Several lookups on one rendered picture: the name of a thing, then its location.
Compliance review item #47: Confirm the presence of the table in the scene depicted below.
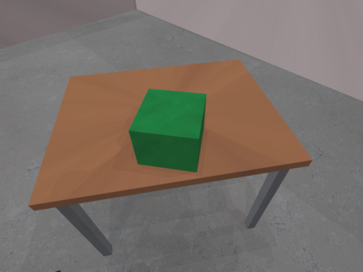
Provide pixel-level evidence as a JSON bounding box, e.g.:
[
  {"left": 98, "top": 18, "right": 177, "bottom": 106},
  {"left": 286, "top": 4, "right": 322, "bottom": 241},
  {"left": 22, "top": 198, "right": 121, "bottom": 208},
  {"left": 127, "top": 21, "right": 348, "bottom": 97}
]
[{"left": 28, "top": 59, "right": 312, "bottom": 256}]

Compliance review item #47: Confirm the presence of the carton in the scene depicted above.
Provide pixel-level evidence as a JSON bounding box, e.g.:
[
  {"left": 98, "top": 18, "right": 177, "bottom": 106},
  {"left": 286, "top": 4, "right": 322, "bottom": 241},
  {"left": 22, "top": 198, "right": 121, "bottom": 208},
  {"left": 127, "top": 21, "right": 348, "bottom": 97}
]
[{"left": 129, "top": 89, "right": 206, "bottom": 172}]

